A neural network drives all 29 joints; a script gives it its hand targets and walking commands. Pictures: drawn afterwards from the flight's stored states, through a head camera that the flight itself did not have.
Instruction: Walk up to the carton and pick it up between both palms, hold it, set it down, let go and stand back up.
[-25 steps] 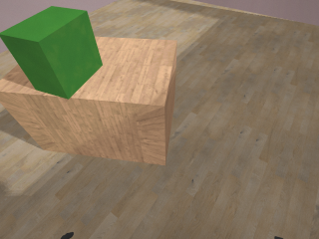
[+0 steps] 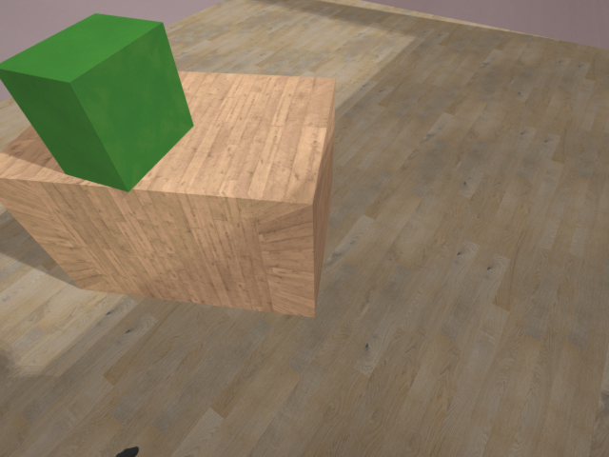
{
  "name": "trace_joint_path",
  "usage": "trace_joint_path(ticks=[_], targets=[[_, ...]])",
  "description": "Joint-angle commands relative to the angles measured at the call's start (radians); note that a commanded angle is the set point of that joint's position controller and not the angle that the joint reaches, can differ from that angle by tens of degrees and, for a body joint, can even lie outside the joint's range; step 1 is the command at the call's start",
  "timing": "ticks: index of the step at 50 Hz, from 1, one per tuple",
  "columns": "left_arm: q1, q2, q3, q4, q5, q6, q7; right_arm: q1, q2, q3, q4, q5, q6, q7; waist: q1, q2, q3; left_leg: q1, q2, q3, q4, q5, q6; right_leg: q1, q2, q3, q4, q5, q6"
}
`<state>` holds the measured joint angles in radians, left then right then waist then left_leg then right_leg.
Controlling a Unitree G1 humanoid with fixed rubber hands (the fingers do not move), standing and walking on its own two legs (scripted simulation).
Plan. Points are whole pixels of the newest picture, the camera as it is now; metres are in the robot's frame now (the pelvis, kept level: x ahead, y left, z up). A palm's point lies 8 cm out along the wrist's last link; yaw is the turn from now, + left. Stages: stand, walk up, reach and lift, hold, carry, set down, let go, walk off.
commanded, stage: stand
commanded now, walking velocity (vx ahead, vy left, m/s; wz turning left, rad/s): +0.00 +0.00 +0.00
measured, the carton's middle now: (111, 102) +0.92 +0.56 -0.03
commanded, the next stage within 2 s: walk up in 0.44 s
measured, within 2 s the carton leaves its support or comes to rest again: neither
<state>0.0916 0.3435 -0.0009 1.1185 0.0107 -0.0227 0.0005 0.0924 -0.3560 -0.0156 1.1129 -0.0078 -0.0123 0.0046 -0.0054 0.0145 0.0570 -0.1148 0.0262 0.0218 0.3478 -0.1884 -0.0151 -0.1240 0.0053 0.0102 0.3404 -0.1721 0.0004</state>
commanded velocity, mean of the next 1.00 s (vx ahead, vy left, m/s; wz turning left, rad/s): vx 0.00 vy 0.00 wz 0.00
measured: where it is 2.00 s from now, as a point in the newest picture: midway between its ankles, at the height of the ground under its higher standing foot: (203, 435)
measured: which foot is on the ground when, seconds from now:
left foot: down 0.00-0.70, up 0.72-1.00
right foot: down 0.00-1.00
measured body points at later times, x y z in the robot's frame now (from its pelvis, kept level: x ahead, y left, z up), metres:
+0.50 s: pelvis +0.01 +0.00 +0.00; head +0.02 +0.00 +0.45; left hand +0.09 +0.30 -0.13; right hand +0.09 -0.30 -0.13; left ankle +0.00 +0.13 -0.75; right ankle +0.01 -0.12 -0.75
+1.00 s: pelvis +0.05 +0.09 -0.03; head +0.06 +0.06 +0.42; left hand +0.05 +0.46 -0.10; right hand +0.16 -0.25 -0.14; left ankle +0.12 +0.26 -0.73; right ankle +0.01 -0.12 -0.75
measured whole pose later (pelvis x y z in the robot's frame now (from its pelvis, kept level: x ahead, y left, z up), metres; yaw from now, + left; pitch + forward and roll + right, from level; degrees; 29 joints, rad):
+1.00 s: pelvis +0.05 +0.09 -0.03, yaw +1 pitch -3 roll -3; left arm 0.34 0.45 0.11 0.98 0.05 -0.08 0.05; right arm 0.15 -0.49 -0.15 0.87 -0.06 0.08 0.13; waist 0.01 0.13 0.09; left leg -0.46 0.11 -0.10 0.80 -0.37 0.01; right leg -0.13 -0.09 0.02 0.54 -0.37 0.04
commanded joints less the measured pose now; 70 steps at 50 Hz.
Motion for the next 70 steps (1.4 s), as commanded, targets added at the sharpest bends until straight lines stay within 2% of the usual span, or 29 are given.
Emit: trace_joint_path(ticks=[1, 6, 31, 32, 33, 34, 35, 38, 41, 44, 46, 47, 48, 49, 50, 51, 52, 53, 54, 55, 58, 59, 62, 64, 65, 67, 68, 69, 70], targets=[[-0.036, 0.212, 0.034, -0.05, -0.005, -0.016, 0.011, -0.031, -0.19, -0.031, -0.05, 0.003, -0.016, -0.012, 0.011, -0.017, -0.079, 0.016, 0.108, -0.082, -0.054, 0.113, 0.038, 0.005, -0.126, 0.1, -0.061, 0.129, -0.025], [-0.031, 0.204, 0.035, -0.055, 0.001, -0.015, 0.009, -0.032, -0.191, -0.033, -0.053, -0.001, -0.018, -0.01, 0.005, -0.014, -0.069, 0.012, 0.104, -0.083, -0.064, 0.061, 0.032, -0.006, -0.12, 0.103, -0.066, 0.089, -0.023], [-0.021, 0.212, 0.034, -0.052, -0.005, -0.014, 0.012, -0.029, -0.194, -0.03, -0.052, 0.001, -0.012, -0.012, 0.006, -0.001, -0.085, 0.034, 0.113, -0.079, -0.065, 0.16, 0.037, 0.023, -0.126, 0.096, -0.063, 0.173, -0.023], [0.182, 0.366, 0.108, -0.086, -0.012, -0.032, 0.035, -0.049, -0.311, -0.114, -0.179, -0.073, 0.01, 0.029, 0.04, 0.099, -0.09, -0.068, 0.03, 0.006, 0.146, -0.14, 0.062, 0.089, -0.164, 0.165, 0.006, -0.074, -0.11], [0.26, 0.399, 0.121, -0.068, 0.0, -0.037, 0.048, -0.07, -0.26, -0.103, -0.213, -0.078, 0.027, 0.047, 0.062, 0.025, -0.051, -0.283, -0.013, 0.022, 0.284, -0.318, 0.067, 0.152, -0.253, 0.324, -0.036, -0.254, -0.168], [0.262, 0.41, 0.133, -0.077, 0.016, -0.043, 0.057, -0.09, -0.229, -0.104, -0.242, -0.092, 0.046, 0.058, 0.073, -0.039, 0.0, -0.449, 0.013, -0.07, 0.475, -0.369, 0.061, 0.164, -0.352, 0.464, -0.098, -0.39, -0.227], [0.239, 0.408, 0.138, -0.093, 0.017, -0.05, 0.064, -0.07, -0.233, -0.104, -0.248, -0.096, 0.055, 0.065, 0.055, -0.019, 0.038, -0.503, 0.037, -0.133, 0.547, -0.328, 0.043, 0.136, -0.394, 0.483, -0.13, -0.391, -0.246], [0.183, 0.387, 0.144, -0.169, 0.018, -0.069, 0.07, -0.055, -0.24, -0.122, -0.292, -0.079, 0.055, 0.097, 0.022, -0.06, 0.023, -0.505, 0.079, -0.163, 0.577, -0.293, 0.032, 0.059, -0.388, 0.435, -0.108, -0.318, -0.271], [0.157, 0.377, 0.156, -0.199, 0.021, -0.082, 0.069, -0.034, -0.243, -0.147, -0.319, -0.063, 0.064, 0.115, 0.008, -0.165, 0.039, -0.475, 0.097, -0.159, 0.566, -0.231, 0.017, 0.016, -0.326, 0.313, -0.085, -0.247, -0.234], [0.159, 0.383, 0.16, -0.229, 0.032, -0.089, 0.069, -0.053, -0.247, -0.158, -0.353, -0.052, 0.065, 0.125, 0.005, -0.189, 0.024, -0.415, 0.105, -0.14, 0.503, -0.191, 0.017, -0.031, -0.294, 0.24, -0.034, -0.134, -0.224], [0.146, 0.398, 0.16, -0.239, 0.038, -0.089, 0.066, -0.035, -0.26, -0.171, -0.358, -0.047, 0.068, 0.13, -0.011, -0.206, 0.019, -0.306, 0.088, -0.092, 0.452, -0.157, 0.022, -0.129, -0.26, 0.172, -0.001, -0.11, -0.207], [0.088, 0.41, 0.162, -0.253, 0.038, -0.086, 0.063, 0.016, -0.263, -0.177, -0.35, -0.041, 0.07, 0.133, -0.049, -0.252, 0.013, -0.21, 0.078, -0.068, 0.431, -0.138, 0.028, -0.21, -0.249, 0.146, 0.021, -0.122, -0.193], [0.051, 0.412, 0.163, -0.265, 0.036, -0.079, 0.063, 0.075, -0.271, -0.187, -0.339, -0.042, 0.071, 0.135, -0.082, -0.236, -0.007, -0.083, 0.064, -0.029, 0.382, -0.094, 0.035, -0.299, -0.23, 0.106, 0.082, -0.145, -0.172], [0.02, 0.391, 0.155, -0.267, 0.041, -0.073, 0.067, 0.166, -0.276, -0.196, -0.307, -0.04, 0.067, 0.135, -0.144, -0.166, -0.031, 0.057, 0.034, 0.025, 0.319, -0.032, 0.03, -0.39, -0.19, 0.041, 0.193, -0.153, -0.151], [0.046, 0.334, 0.138, -0.264, 0.05, -0.066, 0.07, 0.285, -0.307, -0.217, -0.26, -0.05, 0.061, 0.124, -0.198, -0.017, -0.069, 0.199, 0.0, 0.033, 0.292, -0.06, 0.022, -0.498, -0.108, -0.01, 0.44, -0.228, -0.131], [0.105, 0.249, 0.112, -0.263, 0.048, -0.062, 0.069, 0.392, -0.356, -0.229, -0.24, -0.063, 0.063, 0.11, -0.235, 0.208, -0.091, 0.236, 0.04, -0.06, 0.204, -0.169, 0.022, -0.579, 0.002, -0.048, 0.697, -0.372, -0.099], [0.162, 0.197, 0.09, -0.266, 0.042, -0.051, 0.074, 0.371, -0.385, -0.221, -0.272, -0.07, 0.058, 0.092, -0.205, 0.342, -0.056, 0.093, 0.173, -0.367, 0.003, -0.432, 0.047, -0.637, 0.094, 0.002, 0.923, -0.539, -0.071], [0.246, 0.254, 0.103, -0.256, 0.028, -0.041, 0.079, 0.194, -0.437, -0.218, -0.337, -0.054, 0.05, 0.091, -0.114, 0.309, -0.039, -0.063, 0.307, -0.624, -0.2, -0.73, 0.116, -0.608, 0.049, 0.038, 0.989, -0.492, -0.071], [0.245, 0.335, 0.117, -0.24, 0.015, -0.041, 0.081, 0.083, -0.447, -0.209, -0.368, -0.029, 0.053, 0.099, -0.079, 0.265, -0.008, -0.174, 0.337, -0.699, -0.233, -0.85, 0.192, -0.543, -0.027, 0.053, 0.991, -0.419, -0.075], [0.217, 0.37, 0.123, -0.226, 0.008, -0.044, 0.082, 0.051, -0.437, -0.199, -0.378, -0.029, 0.052, 0.097, -0.064, 0.246, 0.053, -0.253, 0.348, -0.683, -0.231, -0.834, 0.221, -0.53, -0.061, 0.044, 0.975, -0.386, -0.068], [0.296, 0.369, 0.128, -0.186, -0.011, -0.056, 0.07, 0.064, -0.336, -0.18, -0.404, -0.039, 0.033, 0.074, -0.02, 0.154, 0.098, -0.266, 0.227, -0.375, -0.098, -0.475, 0.186, -0.47, -0.083, 0.047, 0.847, -0.261, -0.058], [0.304, 0.353, 0.126, -0.193, -0.012, -0.057, 0.064, 0.085, -0.311, -0.17, -0.4, -0.038, 0.026, 0.071, -0.017, 0.151, 0.099, -0.247, 0.203, -0.33, -0.082, -0.398, 0.184, -0.46, -0.088, 0.023, 0.807, -0.234, -0.056], [0.289, 0.318, 0.112, -0.22, -0.014, -0.073, 0.057, 0.16, -0.271, -0.15, -0.394, -0.038, 0.024, 0.073, -0.036, 0.092, 0.073, -0.162, 0.177, -0.262, -0.015, -0.131, 0.231, -0.4, -0.074, -0.045, 0.588, -0.247, -0.035], [0.27, 0.292, 0.107, -0.245, -0.017, -0.089, 0.063, 0.176, -0.273, -0.147, -0.414, -0.046, 0.028, 0.076, -0.042, 0.132, 0.025, -0.149, 0.218, -0.256, 0.048, 0.06, 0.276, -0.335, -0.068, -0.052, 0.453, -0.271, -0.038], [0.289, 0.293, 0.113, -0.247, -0.013, -0.095, 0.063, 0.149, -0.264, -0.144, -0.442, -0.047, 0.03, 0.077, -0.029, 0.114, -0.007, -0.17, 0.202, -0.217, 0.099, 0.084, 0.272, -0.253, -0.055, -0.056, 0.368, -0.23, -0.045], [0.448, 0.298, 0.133, -0.212, -0.008, -0.101, 0.073, 0.081, -0.241, -0.123, -0.484, -0.034, 0.036, 0.082, 0.077, 0.045, -0.095, -0.315, 0.132, -0.091, 0.308, 0.079, 0.208, 0.075, -0.047, -0.069, 0.137, 0.016, -0.049], [0.528, 0.368, 0.16, -0.199, 0.006, -0.102, 0.087, 0.098, -0.181, -0.108, -0.497, -0.028, 0.03, 0.08, 0.125, -0.118, -0.135, -0.408, 0.034, -0.015, 0.555, 0.041, 0.136, 0.201, -0.122, 0.073, 0.03, -0.023, -0.065], [0.516, 0.441, 0.173, -0.238, 0.013, -0.102, 0.098, 0.156, -0.138, -0.094, -0.516, -0.024, 0.036, 0.078, 0.102, -0.283, -0.185, -0.607, -0.074, -0.048, 0.738, -0.374, 0.056, 0.329, -0.367, 0.482, 0.0, -0.044, -0.118], [0.41, 0.444, 0.169, -0.279, 0.007, -0.094, 0.105, 0.193, -0.24, -0.12, -0.48, -0.041, 0.055, 0.069, 0.056, -0.093, -0.188, -0.649, -0.049, -0.15, 0.804, -0.36, 0.03, 0.295, -0.431, 0.616, -0.041, -0.281, -0.189]])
